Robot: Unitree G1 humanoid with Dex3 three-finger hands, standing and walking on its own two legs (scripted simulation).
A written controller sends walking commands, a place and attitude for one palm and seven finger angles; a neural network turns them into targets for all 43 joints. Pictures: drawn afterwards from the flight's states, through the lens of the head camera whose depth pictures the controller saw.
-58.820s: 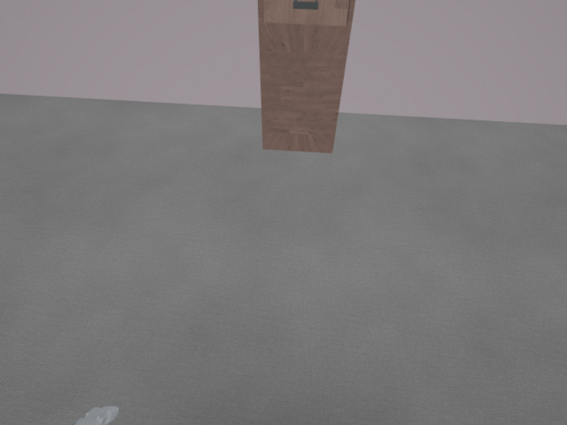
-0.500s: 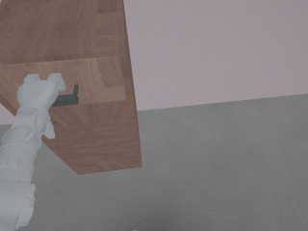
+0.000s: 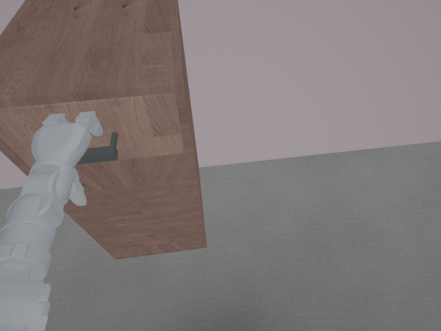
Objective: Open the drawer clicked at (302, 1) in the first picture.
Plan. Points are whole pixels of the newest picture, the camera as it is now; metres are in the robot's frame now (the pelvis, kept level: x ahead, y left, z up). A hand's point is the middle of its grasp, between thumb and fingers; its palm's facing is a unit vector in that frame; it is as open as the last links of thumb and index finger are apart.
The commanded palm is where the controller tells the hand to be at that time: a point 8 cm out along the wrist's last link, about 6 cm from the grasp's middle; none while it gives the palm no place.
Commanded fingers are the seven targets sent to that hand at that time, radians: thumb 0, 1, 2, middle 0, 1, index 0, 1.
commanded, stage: lift the fingers back up to retry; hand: left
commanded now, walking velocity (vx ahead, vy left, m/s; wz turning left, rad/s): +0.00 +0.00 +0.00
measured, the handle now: (92, 147) +0.46 +0.29 +0.04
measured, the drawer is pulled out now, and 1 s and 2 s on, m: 0.00 0.00 0.00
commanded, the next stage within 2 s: re-aim the fingers above the handle in 0.42 s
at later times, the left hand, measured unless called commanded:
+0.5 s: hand (70, 151) +0.41 +0.29 +0.10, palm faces -0.06 -0.01 -1.00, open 13.9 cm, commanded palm +0.38 +0.30 +0.16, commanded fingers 0.00 -0.50 0.30 -0.30 -1.20 -0.30 -1.20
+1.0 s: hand (74, 147) +0.42 +0.29 +0.09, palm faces -0.06 -0.02 -1.00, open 13.9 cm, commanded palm +0.39 +0.29 +0.16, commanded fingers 0.00 -0.50 0.30 -0.30 -1.20 -0.30 -1.20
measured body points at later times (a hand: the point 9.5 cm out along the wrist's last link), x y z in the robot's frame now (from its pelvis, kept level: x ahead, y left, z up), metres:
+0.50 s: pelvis +0.01 +0.00 +0.01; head +0.06 -0.02 +0.46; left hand +0.40 +0.29 +0.15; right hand +0.14 -0.26 -0.12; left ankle -0.02 +0.08 -0.72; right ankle -0.02 -0.11 -0.72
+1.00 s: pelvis +0.01 -0.01 +0.01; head +0.06 -0.02 +0.46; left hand +0.42 +0.29 +0.15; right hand +0.11 -0.27 -0.12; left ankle -0.02 +0.08 -0.72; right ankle -0.02 -0.11 -0.72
